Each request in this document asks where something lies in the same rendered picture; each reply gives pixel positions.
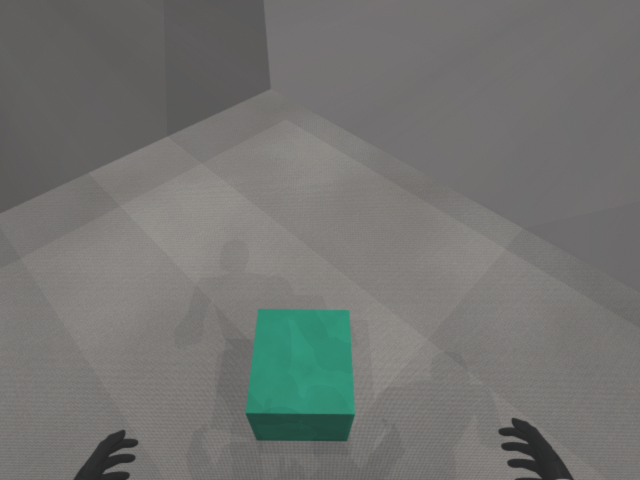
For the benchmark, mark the right robot hand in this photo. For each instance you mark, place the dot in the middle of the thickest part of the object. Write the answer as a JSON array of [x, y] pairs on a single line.
[[547, 464]]

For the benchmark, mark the carton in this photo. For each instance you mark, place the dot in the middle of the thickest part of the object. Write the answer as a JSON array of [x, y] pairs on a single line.
[[301, 379]]

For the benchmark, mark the left robot hand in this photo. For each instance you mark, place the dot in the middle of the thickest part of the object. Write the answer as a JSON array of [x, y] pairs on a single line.
[[99, 461]]

